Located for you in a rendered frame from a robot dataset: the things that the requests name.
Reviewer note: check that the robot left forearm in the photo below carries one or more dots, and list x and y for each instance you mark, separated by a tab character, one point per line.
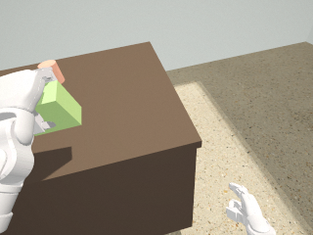
16	158

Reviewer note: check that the robot right forearm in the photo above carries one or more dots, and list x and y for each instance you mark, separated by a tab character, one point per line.
258	225

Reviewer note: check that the right robot hand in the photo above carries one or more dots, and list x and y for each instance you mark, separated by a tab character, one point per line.
239	211

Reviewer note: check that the table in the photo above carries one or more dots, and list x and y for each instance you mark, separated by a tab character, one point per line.
128	169

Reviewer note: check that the sponge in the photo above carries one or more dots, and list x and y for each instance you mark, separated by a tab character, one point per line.
58	106

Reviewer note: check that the left robot hand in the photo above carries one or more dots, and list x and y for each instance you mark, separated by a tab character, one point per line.
23	90

